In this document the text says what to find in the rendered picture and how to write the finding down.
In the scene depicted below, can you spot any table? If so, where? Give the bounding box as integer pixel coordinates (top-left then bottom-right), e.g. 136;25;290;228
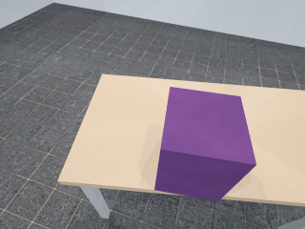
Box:
57;73;305;229

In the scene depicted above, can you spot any carton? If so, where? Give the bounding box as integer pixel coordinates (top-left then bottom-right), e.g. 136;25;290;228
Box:
154;87;256;201

